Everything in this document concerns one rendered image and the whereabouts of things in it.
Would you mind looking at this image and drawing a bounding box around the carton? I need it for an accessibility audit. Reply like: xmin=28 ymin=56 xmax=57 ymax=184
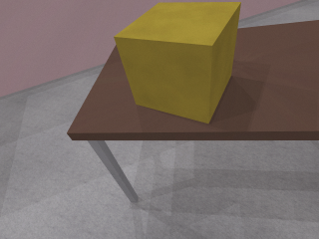
xmin=114 ymin=2 xmax=241 ymax=123

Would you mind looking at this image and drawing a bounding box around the table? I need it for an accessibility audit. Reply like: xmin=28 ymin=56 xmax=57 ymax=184
xmin=67 ymin=20 xmax=319 ymax=203

